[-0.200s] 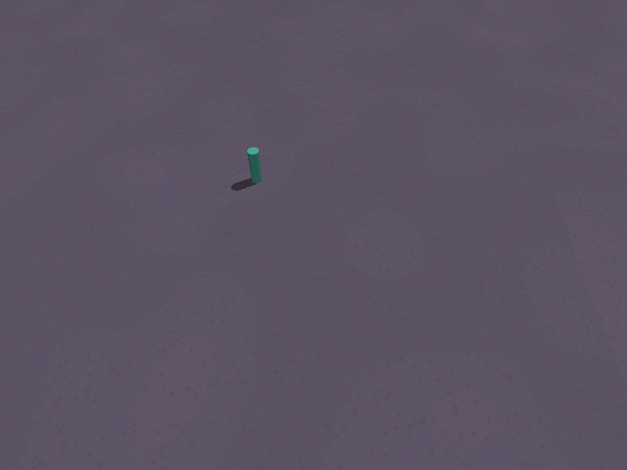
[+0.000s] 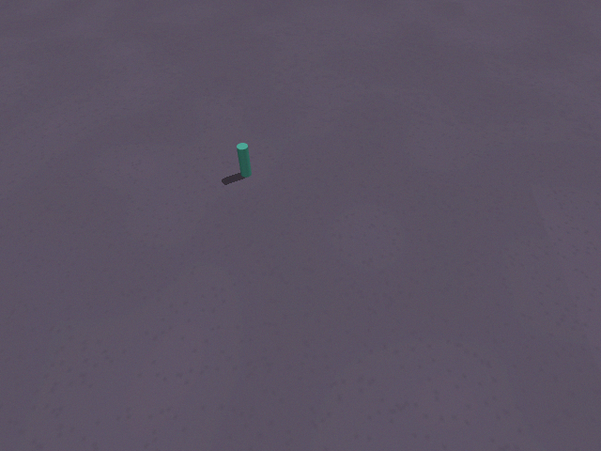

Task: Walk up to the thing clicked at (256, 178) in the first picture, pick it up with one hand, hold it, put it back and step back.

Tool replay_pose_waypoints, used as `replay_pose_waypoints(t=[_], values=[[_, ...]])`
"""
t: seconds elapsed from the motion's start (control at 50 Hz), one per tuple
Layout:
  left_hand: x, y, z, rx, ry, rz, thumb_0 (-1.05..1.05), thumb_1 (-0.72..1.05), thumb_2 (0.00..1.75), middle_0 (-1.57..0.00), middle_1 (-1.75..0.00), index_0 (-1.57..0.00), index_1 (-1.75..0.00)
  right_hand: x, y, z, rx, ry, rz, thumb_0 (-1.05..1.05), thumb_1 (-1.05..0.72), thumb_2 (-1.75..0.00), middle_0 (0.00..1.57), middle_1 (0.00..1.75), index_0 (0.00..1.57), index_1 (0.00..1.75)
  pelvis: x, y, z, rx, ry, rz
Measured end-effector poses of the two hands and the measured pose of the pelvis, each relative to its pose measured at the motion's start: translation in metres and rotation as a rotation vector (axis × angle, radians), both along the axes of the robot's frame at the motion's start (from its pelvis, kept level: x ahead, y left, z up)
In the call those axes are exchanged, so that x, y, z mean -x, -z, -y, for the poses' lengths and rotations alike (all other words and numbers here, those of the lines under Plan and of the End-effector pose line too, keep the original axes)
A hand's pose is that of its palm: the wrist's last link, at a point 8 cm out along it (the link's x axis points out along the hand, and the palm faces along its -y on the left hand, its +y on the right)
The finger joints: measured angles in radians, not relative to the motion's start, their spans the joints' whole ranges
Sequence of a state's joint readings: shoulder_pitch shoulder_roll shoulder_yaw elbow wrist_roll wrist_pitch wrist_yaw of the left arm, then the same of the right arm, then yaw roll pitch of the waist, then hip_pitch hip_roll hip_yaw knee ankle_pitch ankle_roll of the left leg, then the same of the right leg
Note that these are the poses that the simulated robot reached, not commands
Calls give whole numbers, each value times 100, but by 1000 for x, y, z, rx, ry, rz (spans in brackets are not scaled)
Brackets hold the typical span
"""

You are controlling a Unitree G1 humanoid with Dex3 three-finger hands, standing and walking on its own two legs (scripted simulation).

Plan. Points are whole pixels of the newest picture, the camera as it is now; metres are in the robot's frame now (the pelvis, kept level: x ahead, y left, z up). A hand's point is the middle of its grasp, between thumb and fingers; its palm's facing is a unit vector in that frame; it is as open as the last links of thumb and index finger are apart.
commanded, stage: stand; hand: left
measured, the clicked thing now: (244, 160) +1.48 +0.30 -0.70
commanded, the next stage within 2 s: walk up in 0.92 s
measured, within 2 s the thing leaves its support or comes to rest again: neither
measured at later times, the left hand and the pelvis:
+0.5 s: hand out of the picture +0.08 +0.25 -0.16, palm faces -0.03 -0.94 -0.34, open 7.4 cm; pelvis +0.00 +0.00 +0.00, yaw +0 degrees
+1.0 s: hand out of the picture +0.08 +0.26 -0.15, palm faces +0.00 -0.94 -0.33, open 7.4 cm; pelvis +0.01 +0.00 +0.00, yaw +1 degrees
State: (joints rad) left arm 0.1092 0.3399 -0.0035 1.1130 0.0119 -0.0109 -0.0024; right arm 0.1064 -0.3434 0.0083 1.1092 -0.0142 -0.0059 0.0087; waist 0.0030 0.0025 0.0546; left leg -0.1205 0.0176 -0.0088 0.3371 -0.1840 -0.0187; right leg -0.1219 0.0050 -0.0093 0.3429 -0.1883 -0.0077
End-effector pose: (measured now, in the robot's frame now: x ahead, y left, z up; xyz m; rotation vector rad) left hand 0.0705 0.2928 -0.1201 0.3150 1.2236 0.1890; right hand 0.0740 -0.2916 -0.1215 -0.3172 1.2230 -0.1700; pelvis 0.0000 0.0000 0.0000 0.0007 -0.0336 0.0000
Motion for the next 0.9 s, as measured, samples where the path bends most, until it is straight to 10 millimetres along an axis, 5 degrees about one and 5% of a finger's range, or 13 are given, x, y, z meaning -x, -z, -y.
replay_pose_waypoints(t=[0.9], values=[[2, -2, -3, -9, 2, -1, 1, 90, 89, -20, -30, -20, -30, 3, 0, 0, 1, 6, -10, 0, -90, -89, 20, 30, 21, 30, -2, -1, -1, -1, -2, 3]])
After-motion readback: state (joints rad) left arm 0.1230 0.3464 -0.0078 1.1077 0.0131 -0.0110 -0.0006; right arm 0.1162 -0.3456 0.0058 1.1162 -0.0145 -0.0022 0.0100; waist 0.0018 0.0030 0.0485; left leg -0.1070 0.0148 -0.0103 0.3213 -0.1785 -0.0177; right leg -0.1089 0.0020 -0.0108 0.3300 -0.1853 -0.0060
